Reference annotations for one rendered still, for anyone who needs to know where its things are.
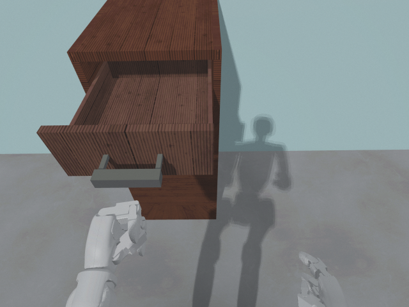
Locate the robot left forearm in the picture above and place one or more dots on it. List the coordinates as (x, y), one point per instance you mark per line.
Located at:
(95, 288)

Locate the cabinet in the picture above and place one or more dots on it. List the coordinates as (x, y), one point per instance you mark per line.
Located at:
(158, 30)

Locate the robot left hand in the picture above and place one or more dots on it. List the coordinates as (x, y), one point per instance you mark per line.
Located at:
(110, 225)

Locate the handle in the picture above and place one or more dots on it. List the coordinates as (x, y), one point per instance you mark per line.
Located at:
(120, 178)

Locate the drawer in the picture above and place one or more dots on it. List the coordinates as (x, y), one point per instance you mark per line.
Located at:
(135, 110)

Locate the robot right hand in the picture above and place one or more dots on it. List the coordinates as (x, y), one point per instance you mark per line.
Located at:
(327, 291)

